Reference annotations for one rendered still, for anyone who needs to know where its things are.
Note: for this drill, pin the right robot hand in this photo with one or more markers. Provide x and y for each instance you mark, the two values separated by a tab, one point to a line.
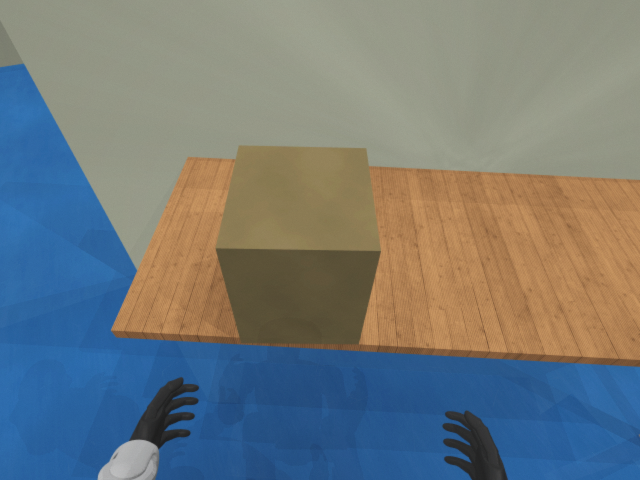
486	463

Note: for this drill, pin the table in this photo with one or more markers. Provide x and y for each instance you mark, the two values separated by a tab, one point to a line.
472	264

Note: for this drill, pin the carton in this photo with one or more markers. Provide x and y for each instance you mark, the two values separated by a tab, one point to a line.
298	244

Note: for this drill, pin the left robot hand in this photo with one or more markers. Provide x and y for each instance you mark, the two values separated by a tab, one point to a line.
151	426

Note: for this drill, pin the left robot forearm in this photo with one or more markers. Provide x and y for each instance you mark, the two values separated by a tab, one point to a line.
133	460

